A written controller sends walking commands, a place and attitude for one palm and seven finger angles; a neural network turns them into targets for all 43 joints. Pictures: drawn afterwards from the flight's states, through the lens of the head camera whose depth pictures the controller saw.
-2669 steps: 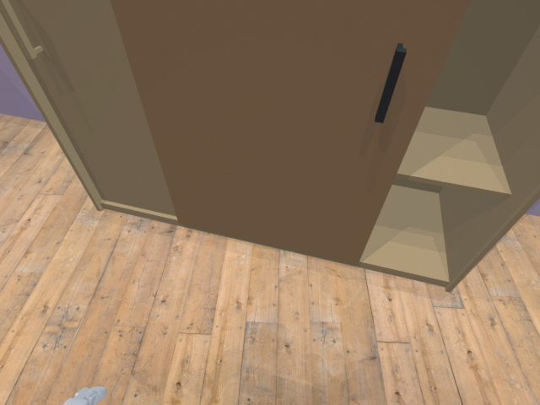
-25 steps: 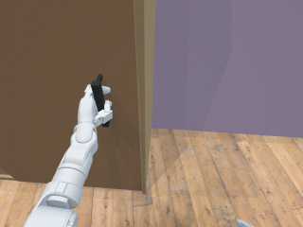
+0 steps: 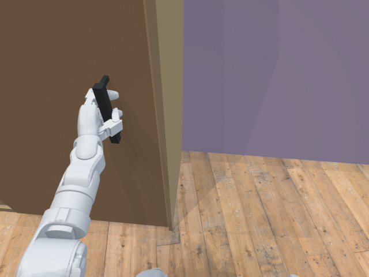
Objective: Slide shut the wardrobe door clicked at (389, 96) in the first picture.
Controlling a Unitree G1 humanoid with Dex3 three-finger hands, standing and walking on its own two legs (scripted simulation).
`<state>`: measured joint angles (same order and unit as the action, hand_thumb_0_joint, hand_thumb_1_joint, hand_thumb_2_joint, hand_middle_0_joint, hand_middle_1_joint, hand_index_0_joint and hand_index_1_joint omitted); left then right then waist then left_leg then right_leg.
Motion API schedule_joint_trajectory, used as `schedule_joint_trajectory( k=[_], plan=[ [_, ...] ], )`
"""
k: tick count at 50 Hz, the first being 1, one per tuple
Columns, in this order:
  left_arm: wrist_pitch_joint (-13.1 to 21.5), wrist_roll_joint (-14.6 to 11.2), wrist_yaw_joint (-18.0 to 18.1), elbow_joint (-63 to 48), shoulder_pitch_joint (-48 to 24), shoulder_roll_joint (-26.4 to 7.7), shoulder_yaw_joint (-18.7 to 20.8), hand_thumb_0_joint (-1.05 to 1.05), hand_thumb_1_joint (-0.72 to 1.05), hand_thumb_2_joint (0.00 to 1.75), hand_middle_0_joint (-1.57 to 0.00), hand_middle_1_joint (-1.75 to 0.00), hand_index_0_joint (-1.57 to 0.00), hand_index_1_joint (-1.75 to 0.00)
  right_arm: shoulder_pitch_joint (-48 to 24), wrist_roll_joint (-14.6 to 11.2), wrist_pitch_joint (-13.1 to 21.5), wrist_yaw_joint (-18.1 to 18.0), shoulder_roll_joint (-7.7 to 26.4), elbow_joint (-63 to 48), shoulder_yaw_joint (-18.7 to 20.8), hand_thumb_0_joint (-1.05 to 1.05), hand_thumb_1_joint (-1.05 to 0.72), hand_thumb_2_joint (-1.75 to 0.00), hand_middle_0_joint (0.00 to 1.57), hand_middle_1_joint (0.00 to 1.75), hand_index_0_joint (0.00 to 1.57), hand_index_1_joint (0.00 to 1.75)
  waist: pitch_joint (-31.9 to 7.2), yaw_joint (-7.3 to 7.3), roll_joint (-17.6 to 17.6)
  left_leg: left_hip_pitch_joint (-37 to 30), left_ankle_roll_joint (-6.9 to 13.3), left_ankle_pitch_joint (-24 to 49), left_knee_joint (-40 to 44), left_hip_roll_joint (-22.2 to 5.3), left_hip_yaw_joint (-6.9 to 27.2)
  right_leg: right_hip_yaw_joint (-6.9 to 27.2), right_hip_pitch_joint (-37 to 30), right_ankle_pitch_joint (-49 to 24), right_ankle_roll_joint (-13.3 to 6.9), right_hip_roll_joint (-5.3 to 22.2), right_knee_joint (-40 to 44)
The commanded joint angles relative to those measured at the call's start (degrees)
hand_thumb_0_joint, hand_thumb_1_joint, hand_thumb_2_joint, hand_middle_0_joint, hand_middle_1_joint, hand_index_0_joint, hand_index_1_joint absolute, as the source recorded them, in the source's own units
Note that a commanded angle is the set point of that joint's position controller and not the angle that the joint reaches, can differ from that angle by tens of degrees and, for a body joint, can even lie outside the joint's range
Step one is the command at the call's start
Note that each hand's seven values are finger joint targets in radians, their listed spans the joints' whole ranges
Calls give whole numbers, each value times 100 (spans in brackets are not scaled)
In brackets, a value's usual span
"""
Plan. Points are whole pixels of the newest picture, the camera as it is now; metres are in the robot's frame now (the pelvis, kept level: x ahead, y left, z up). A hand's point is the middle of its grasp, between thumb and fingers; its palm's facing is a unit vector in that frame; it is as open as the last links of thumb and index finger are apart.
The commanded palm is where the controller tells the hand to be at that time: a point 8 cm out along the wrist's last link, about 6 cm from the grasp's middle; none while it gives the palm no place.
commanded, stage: step sideways, sliding the door along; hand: left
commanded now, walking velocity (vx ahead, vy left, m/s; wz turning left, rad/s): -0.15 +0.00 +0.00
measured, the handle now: (110, 111) +0.45 +0.23 +0.11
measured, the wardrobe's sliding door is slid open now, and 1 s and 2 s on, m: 0.00 0.00 0.00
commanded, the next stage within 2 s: none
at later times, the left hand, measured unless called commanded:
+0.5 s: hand (121, 120) +0.41 +0.19 +0.12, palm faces +0.42 -0.90 -0.10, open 6.5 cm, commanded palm +0.37 +0.12 +0.12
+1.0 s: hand (122, 120) +0.41 +0.19 +0.12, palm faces +0.46 -0.89 -0.08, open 6.6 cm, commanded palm +0.37 +0.09 +0.12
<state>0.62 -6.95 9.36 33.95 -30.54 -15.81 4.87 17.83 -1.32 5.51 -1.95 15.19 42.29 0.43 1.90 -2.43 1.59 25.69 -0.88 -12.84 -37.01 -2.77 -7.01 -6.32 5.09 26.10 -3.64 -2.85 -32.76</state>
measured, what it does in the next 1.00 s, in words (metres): steps on the spot: right foot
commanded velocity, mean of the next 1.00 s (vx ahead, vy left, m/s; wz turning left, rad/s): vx -0.15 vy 0.00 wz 0.00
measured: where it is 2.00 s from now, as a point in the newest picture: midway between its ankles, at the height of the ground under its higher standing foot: outside the picture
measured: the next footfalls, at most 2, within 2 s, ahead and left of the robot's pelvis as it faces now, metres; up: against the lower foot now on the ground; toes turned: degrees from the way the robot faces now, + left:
right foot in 0.30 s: +0.09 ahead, -0.15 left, +0.00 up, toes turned +7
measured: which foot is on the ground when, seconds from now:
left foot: down 0.00-1.00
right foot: down 0.00-0.04, up 0.06-0.28, down 0.30-1.00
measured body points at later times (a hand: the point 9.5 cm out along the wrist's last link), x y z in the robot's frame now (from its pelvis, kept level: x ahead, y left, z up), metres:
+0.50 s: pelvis +0.06 -0.02 +0.01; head +0.11 -0.04 +0.46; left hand +0.38 +0.24 +0.13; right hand +0.28 -0.21 -0.09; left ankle +0.11 +0.09 -0.72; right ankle +0.04 -0.14 -0.72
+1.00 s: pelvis +0.08 -0.01 +0.01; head +0.16 -0.03 +0.45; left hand +0.38 +0.24 +0.13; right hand +0.31 -0.17 -0.11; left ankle +0.11 +0.09 -0.72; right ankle +0.05 -0.15 -0.71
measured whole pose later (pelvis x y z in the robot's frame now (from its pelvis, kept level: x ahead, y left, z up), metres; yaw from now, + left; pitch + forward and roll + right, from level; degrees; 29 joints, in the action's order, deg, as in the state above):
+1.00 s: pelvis +0.08 -0.01 +0.01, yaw +7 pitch +2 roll +0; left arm 2.1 -3.3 16.0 3.9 -13.4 -3.5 -1.3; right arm 10.9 -2.1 8.1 2.4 13.6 33.6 -1.1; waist 5.8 -9.7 4.8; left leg 22.4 2.8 -14.0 -34.0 1.8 -2.2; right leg 2.3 15.8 21.7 -0.2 0.7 -38.2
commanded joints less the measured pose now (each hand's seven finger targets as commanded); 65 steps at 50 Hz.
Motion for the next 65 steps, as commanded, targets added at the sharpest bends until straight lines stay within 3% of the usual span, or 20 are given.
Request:
schedule_joint_trajectory(
  k=[1, 2, 3, 4, 5, 6, 7, 9, 13, 18, 22, 25, 31, 34, 36, 38, 44, 49, 56, 65],
  plan=[
    [695, 190, -540, -2109, -2595, 1068, -1733, 0, 90, 90, -45, -140, -45, -140, -570, -72, 444, -155, 780, -685, 192, 0, -90, -90, 20, 30, 20, 30, -1663, 582, 536, -2959, 617, 2679, 932, -967, 1387, 578, 1370, -2634, 238, 624, -1408],
    [785, 88, -582, -2229, -2304, 1442, -1981, 0, 90, 90, -45, -140, -45, -140, -641, -14, 481, -82, 700, -761, 155, 0, -90, -90, 20, 30, 20, 30, -2011, 575, 1150, -3173, 864, 2920, 1247, -1703, 2467, 770, 1633, -79, 247, 237, -2338],
    [809, 98, -607, -2761, -2338, 1444, -2058, 0, 90, 90, -45, -140, -45, -140, -678, 22, 534, -25, 568, -795, 86, 0, -90, -90, 20, 30, 20, 30, -2010, 558, 824, -2922, 883, 1553, 1796, -1911, 3043, 1140, 1703, 681, 197, 210, -2684],
    [756, 167, -594, -2822, -2290, 1388, -2051, 0, 90, 90, -45, -140, -45, -140, -797, -3, 536, -23, 552, -795, 74, 0, -90, -90, 20, 30, 20, 30, -1657, 517, 345, -2542, 797, 523, 2062, -1900, 2823, 1180, 1717, 545, 210, 327, -2563],
    [697, 186, -569, -2872, -2176, 1427, -2076, 0, 90, 90, -45, -140, -45, -140, -850, -6, 542, -35, 554, -802, 86, 0, -90, -90, 20, 30, 20, 30, -1527, 454, 259, -2309, 685, -77, 2231, -1791, 2342, 1027, 1554, 422, 225, 360, -2162],
    [667, 190, -545, -3038, -2185, 1459, -2165, 0, 90, 90, -45, -140, -45, -140, -917, -14, 561, -50, 557, -864, 80, 0, -90, -90, 20, 30, 20, 30, -1481, 427, 309, -2181, 547, -472, 2359, -1617, 1972, 880, 1346, 354, 237, 349, -1732],
    [658, 216, -529, -3103, -2112, 1539, -2235, 0, 90, 90, -45, -140, -45, -140, -903, 4, 601, -45, 543, -896, 62, 0, -90, -90, 20, 30, 20, 30, -1501, 423, 708, -2074, 476, -778, 2498, -1539, 1718, 726, 1151, 325, 228, 337, -1298],
    [661, 271, -518, -3036, -1969, 1656, -2358, 0, 90, 90, -45, -140, -45, -140, -805, -4, 674, -35, 569, -948, 73, 0, -90, -90, 20, 30, 20, 30, -1642, 424, 795, -2109, 358, -957, 2561, -1387, 1351, 493, 869, 65, 214, 251, -605],
    [731, 396, -559, -3054, -1849, 1817, -2542, 0, 90, 90, -45, -140, -45, -140, -718, -25, 792, -43, 583, -1080, 82, 0, -90, -90, 20, 30, 20, 30, -1976, 434, 628, -2500, 244, 23, 2005, -1112, 847, 489, 741, -795, 206, 283, 257],
    [808, 497, -561, -3312, -1539, 1951, -2746, 0, 90, 90, -45, -140, -45, -140, -843, -15, 801, -32, 455, -1104, 29, 0, -90, -90, 20, 30, 20, 30, -1945, 369, 199, -2496, 325, 1155, 1427, -981, 907, 870, 1077, -1647, 276, 541, 305],
    [865, 539, -495, -3682, -1020, 2015, -2844, 0, 90, 90, -45, -140, -45, -140, -877, -45, 696, 2, 430, -1134, 57, 0, -90, -90, 20, 30, 20, 30, -2147, 346, -8, -2719, 360, 2550, 830, -939, 870, 1155, 1117, -2717, 265, 737, 323],
    [893, 582, -468, -4066, -662, 2095, -2956, 0, 90, 90, -45, -140, -45, -140, -906, -61, 590, 32, 421, -1258, 73, 0, -90, -90, 20, 30, 20, 30, -2316, 351, -31, -2838, 390, 3281, 619, -943, 860, 1114, 1019, -3238, 295, 780, 181],
    [867, 617, -388, -4487, -191, 2317, -3238, 0, 90, 90, -45, -140, -45, -140, -972, -72, 454, 97, 473, -1502, 114, 0, -90, -90, 20, 30, 20, 30, -2226, 319, 145, -2702, 573, 3789, 644, -1123, 1186, 978, 1051, -2321, 285, 700, -191],
    [883, 621, -407, -4790, -167, 2484, -3446, 0, 90, 90, -45, -140, -45, -140, -1023, -68, 470, 166, 429, -1609, 89, 0, -90, -90, 20, 30, 20, 30, -2198, 327, 341, -2841, 644, 3564, 787, -1170, 1223, 944, 1262, -1568, 263, 564, -357],
    [861, 634, -404, -4682, -92, 2571, -3561, 0, 90, 90, -45, -140, -45, -140, -994, -73, 467, 204, 470, -1654, 101, 0, -90, -90, 20, 30, 20, 30, -2108, 306, 235, -2625, 691, 3340, 849, -1199, 1427, 962, 1237, -1303, 233, 558, -420],
    [892, 647, -420, -4852, -118, 2642, -3657, 0, 90, 90, -45, -140, -45, -140, -1043, -78, 495, 240, 424, -1682, 87, 0, -90, -90, 20, 30, 20, 30, -2115, 308, 255, -2731, 702, 3108, 854, -1188, 1335, 1013, 1317, -1345, 219, 530, -387],
    [933, 677, -469, -5124, -33, 2874, -3952, 0, 90, 90, -45, -140, -45, -140, -982, -103, 551, 352, 389, -1734, 61, 0, -90, -90, 20, 30, 20, 30, -2315, 331, 40, -2847, 736, 3817, 591, -1164, 1332, 1092, 1222, -1705, 232, 562, -457],
    [969, 688, -511, -5305, -97, 3094, -4217, 0, 90, 90, -45, -140, -45, -140, -979, -105, 605, 439, 375, -1787, 42, 0, -90, -90, 20, 30, 20, 30, -2353, 344, 193, -2997, 811, 4056, 624, -1208, 1410, 1018, 1432, -1169, 246, 499, -724],
    [996, 679, -578, -5362, -262, 3386, -4582, 0, 90, 90, -45, -140, -45, -140, -959, -118, 697, 573, 382, -1859, 22, 0, -90, -90, 20, 30, 20, 30, -2357, 372, 87, -3043, 921, 4192, 677, -1233, 1644, 975, 1598, -584, 233, 476, -982],
    [1027, 713, -689, -5553, -372, 3541, -4747, 0, 90, 90, -45, -140, -45, -140, -966, -88, 728, 679, 358, -1928, 16, 0, -90, -90, 20, 30, 20, 30, -2553, 419, 62, -3361, 966, 4368, 546, -1362, 1499, 1012, 1907, -347, 258, 490, -1242]
  ],
)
